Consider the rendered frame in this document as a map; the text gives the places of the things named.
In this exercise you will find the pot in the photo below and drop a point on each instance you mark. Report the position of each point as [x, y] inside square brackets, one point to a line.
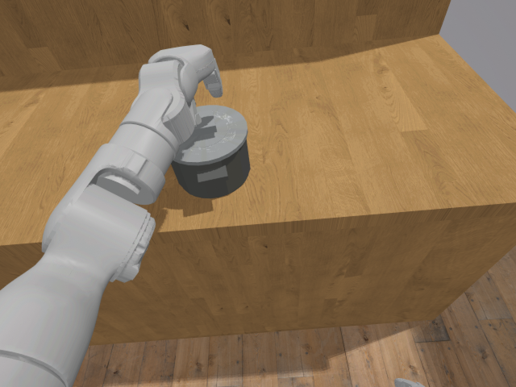
[217, 179]

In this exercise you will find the lid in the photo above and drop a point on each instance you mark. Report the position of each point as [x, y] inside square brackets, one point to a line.
[232, 131]

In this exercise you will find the left robot hand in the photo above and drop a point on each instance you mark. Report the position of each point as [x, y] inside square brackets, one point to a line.
[204, 63]

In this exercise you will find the knob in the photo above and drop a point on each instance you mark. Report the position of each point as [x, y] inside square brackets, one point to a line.
[207, 125]

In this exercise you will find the left robot upper arm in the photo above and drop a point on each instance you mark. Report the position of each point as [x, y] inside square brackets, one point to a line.
[48, 314]

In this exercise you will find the table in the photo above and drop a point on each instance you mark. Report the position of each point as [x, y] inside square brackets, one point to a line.
[383, 167]

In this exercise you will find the left robot forearm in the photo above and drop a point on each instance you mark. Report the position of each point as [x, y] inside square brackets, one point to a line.
[133, 164]

